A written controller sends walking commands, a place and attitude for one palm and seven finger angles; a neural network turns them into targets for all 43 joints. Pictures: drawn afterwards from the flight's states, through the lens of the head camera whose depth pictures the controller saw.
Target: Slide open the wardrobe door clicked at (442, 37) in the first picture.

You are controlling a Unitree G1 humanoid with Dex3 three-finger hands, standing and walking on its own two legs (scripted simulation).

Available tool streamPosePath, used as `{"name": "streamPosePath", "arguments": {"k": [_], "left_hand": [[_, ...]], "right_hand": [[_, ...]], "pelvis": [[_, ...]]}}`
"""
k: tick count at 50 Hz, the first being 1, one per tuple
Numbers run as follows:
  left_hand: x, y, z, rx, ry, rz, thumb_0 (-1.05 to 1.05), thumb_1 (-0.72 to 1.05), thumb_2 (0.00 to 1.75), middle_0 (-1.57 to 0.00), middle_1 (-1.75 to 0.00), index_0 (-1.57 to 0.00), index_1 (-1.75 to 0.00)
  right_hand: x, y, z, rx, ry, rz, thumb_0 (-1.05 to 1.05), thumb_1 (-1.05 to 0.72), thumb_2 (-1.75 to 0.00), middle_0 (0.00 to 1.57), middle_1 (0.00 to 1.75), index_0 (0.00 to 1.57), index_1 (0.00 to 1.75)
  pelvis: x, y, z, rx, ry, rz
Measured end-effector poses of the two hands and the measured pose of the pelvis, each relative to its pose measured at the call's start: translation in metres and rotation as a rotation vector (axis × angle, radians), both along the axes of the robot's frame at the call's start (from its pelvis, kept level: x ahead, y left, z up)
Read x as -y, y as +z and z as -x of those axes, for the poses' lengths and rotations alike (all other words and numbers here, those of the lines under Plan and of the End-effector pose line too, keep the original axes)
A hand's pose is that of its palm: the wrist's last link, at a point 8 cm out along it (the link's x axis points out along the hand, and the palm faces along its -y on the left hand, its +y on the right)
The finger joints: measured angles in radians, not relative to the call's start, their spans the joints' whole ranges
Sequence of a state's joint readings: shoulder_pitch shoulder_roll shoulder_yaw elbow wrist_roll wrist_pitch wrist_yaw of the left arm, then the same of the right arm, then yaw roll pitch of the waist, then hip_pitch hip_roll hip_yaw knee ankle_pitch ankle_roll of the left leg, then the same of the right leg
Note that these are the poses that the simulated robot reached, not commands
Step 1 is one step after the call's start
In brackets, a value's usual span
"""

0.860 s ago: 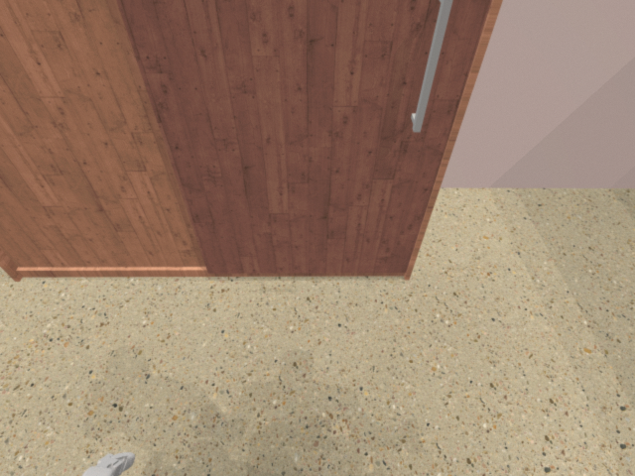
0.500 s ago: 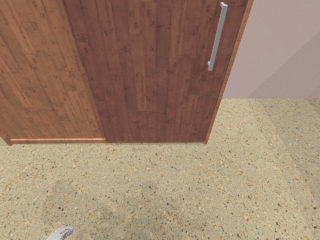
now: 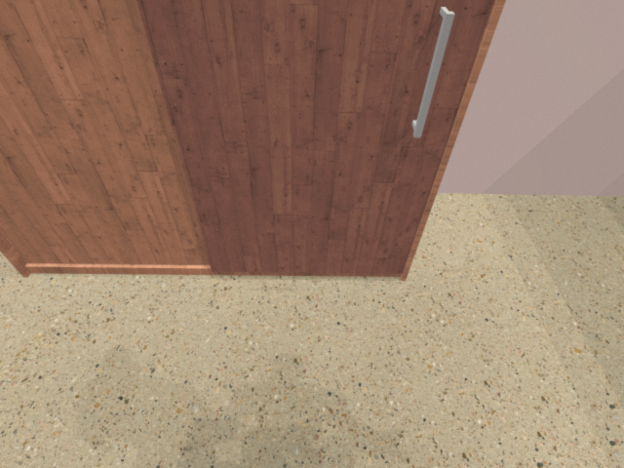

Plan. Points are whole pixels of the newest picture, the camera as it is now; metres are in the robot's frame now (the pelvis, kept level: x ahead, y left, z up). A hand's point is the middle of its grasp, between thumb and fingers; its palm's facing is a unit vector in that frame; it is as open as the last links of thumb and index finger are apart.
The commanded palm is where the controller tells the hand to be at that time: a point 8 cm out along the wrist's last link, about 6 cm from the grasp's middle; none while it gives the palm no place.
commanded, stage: look at it before walking up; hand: right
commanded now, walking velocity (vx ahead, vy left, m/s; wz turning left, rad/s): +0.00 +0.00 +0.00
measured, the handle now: (429, 78) +0.93 -0.22 +0.08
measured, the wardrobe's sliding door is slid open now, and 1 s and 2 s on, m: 0.00 0.00 0.00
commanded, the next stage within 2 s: take the last steps up to it in 0.58 s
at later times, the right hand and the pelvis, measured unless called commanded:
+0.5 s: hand out of the picture +0.07 -0.24 -0.16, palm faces -0.03 +0.94 -0.33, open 7.3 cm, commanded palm none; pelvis +0.00 +0.00 +0.00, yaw +0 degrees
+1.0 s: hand out of the picture +0.03 -0.23 -0.19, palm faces +0.06 +0.98 -0.20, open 7.3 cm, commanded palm none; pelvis +0.04 -0.03 -0.01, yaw -1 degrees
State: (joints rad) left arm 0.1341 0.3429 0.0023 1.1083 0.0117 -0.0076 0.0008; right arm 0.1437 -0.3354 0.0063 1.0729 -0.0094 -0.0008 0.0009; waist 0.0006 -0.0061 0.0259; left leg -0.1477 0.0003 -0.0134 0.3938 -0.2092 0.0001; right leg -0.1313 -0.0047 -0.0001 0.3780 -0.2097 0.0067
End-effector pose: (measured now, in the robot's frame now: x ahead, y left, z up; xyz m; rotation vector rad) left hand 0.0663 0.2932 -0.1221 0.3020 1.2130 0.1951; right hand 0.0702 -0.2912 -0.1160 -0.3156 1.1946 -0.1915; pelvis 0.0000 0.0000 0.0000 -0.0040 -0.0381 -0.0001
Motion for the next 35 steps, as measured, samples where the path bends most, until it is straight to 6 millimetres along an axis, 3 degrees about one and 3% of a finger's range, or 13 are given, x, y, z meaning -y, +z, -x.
{"name": "streamPosePath", "arguments": {"k": [22, 35], "left_hand": [[-0.0031, 0.0008, 0.0057, -0.019, 0.004, -0.003, 0.0, 0.9, 0.89, -0.2, -0.3, -0.21, -0.3], [-0.0005, 0.0033, -0.0041, 0.0, -0.003, -0.006, 0.0, 0.9, 0.89, -0.2, -0.3, -0.21, -0.3]], "right_hand": [[-0.0064, -0.0037, 0.0059, -0.022, 0.002, -0.014, 0.0, -0.91, -0.9, 0.2, 0.3, 0.2, 0.3], [-0.0028, -0.0026, 0.0016, -0.015, 0.0, -0.011, 0.0, -0.91, -0.9, 0.2, 0.3, 0.2, 0.3]], "pelvis": [[-0.0032, 0.0007, 0.0014, -0.01, 0.003, -0.002], [-0.0008, 0.0014, -0.0012, -0.007, 0.003, -0.002]]}}
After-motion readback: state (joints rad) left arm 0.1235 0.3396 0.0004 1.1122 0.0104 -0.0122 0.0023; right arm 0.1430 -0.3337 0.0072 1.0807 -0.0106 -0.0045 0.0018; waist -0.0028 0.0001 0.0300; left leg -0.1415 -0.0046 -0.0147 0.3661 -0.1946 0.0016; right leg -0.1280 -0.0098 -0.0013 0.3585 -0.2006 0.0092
